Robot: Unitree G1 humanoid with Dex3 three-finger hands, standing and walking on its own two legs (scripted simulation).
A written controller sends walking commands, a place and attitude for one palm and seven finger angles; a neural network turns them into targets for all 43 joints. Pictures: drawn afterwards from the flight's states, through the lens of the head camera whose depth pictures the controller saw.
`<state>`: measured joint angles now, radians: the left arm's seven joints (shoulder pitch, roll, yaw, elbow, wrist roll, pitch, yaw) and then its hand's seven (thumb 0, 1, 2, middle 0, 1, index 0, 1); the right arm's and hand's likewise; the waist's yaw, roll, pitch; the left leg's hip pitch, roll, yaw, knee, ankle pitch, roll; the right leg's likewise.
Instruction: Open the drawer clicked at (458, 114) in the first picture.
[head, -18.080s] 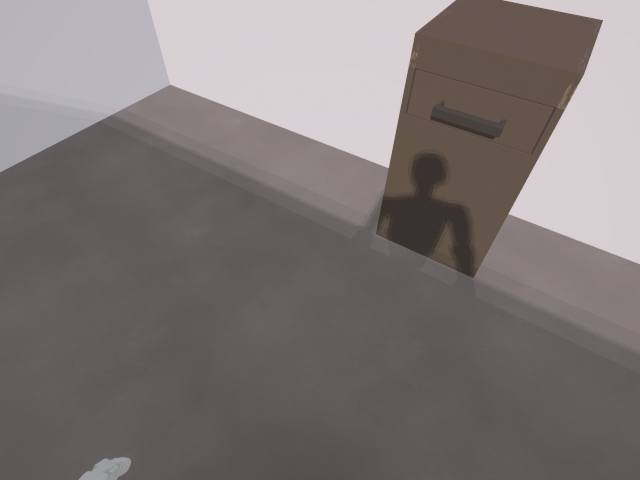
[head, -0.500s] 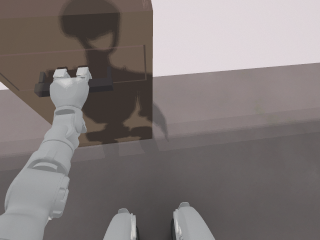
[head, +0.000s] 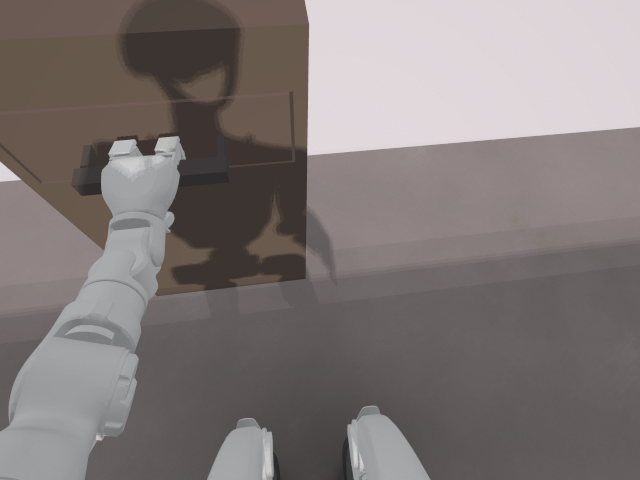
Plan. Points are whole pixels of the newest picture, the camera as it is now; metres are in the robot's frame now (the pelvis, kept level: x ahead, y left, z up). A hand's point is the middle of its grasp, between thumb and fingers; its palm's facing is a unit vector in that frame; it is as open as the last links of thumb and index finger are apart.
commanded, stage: close the thumb around the handle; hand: left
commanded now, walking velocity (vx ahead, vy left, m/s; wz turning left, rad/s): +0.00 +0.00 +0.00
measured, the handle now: (154, 161) +0.54 +0.20 -0.01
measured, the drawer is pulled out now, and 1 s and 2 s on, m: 0.00 0.04 0.15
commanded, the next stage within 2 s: pull the drawer open in 0.28 s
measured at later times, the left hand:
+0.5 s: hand (158, 204) +0.48 +0.20 -0.03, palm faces -0.05 -0.04 -1.00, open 6.1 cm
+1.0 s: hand (157, 231) +0.44 +0.19 -0.03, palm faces -0.05 -0.07 -1.00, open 6.2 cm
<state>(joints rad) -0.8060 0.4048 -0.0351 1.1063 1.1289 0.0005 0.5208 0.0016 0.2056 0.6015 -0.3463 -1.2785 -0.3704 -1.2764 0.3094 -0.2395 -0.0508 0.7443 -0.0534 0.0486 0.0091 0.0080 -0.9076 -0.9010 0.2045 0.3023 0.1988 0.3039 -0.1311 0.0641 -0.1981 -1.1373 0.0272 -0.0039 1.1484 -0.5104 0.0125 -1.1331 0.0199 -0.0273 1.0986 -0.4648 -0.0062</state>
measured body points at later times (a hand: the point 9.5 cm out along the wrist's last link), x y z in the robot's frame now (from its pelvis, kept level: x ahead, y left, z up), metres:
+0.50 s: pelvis +0.01 +0.00 +0.01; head +0.15 +0.00 +0.43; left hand +0.48 +0.20 +0.02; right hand +0.02 -0.27 -0.13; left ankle +0.00 +0.11 -0.64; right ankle +0.02 -0.12 -0.64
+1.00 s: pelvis +0.05 +0.01 +0.03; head +0.16 +0.01 +0.47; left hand +0.44 +0.19 +0.02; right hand +0.11 -0.26 -0.10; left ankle +0.00 +0.11 -0.64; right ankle +0.02 -0.12 -0.64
